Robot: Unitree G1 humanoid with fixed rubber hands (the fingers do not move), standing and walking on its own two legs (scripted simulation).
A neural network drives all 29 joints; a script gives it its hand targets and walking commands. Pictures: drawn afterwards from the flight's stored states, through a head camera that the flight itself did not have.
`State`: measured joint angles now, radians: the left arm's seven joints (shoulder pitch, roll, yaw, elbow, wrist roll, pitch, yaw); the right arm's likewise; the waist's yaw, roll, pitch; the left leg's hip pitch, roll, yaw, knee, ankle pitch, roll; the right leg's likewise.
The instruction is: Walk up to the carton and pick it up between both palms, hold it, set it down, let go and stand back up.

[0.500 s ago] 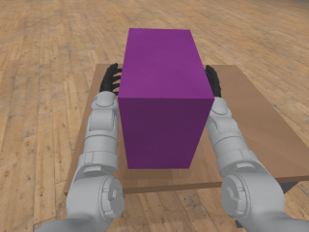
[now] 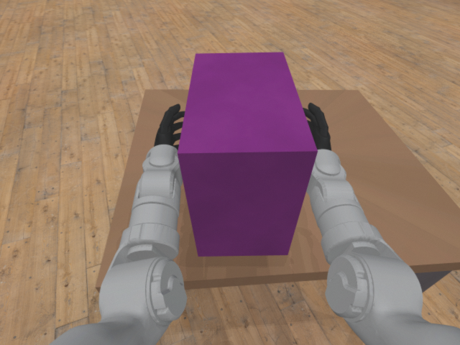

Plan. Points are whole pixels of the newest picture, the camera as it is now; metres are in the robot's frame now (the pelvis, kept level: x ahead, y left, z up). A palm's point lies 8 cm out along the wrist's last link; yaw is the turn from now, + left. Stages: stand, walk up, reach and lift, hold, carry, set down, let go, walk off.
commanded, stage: set down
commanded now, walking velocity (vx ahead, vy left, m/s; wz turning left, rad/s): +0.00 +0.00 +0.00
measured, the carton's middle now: (241, 153) +0.45 -0.01 +0.12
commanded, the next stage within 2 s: none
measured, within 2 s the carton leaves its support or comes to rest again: rests again in 1.28 s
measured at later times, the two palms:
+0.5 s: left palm (174, 157) +0.43 +0.12 +0.12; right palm (315, 158) +0.42 -0.15 +0.14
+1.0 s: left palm (176, 163) +0.44 +0.12 +0.10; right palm (313, 165) +0.42 -0.15 +0.11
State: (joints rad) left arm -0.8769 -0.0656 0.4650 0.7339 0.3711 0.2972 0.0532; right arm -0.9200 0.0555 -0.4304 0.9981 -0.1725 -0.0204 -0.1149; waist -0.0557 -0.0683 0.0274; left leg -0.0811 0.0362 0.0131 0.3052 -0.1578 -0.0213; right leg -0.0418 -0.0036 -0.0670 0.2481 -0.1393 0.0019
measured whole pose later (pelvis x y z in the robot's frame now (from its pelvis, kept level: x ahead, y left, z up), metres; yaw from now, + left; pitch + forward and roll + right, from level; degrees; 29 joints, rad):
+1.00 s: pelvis +0.01 +0.00 +0.00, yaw -1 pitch +4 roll -1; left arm -0.86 -0.10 0.51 0.84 0.38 0.14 0.07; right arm -0.85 0.11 -0.60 0.93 -0.38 -0.09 -0.04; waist -0.03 -0.05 -0.03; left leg -0.23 0.04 0.04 0.32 -0.16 -0.02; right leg -0.21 0.00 -0.04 0.27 -0.14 0.00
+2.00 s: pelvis +0.01 +0.01 +0.00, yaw -2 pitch +4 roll +0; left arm -0.84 -0.17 0.59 0.77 0.48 0.08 0.00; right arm -0.77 0.16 -0.67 0.80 -0.47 -0.15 0.02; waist -0.01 -0.05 0.02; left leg -0.20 0.03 0.06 0.28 -0.14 -0.01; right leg -0.20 -0.01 -0.03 0.27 -0.13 0.01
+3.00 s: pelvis +0.00 +0.01 -0.01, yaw -5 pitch +17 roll -1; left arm -1.05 0.08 0.22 1.26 0.07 -0.08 0.18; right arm -0.98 -0.10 -0.21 1.21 0.01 -0.11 -0.10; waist 0.02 -0.02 -0.16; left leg -0.56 0.08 0.08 0.46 -0.19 -0.01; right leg -0.54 0.03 0.00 0.36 -0.12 0.00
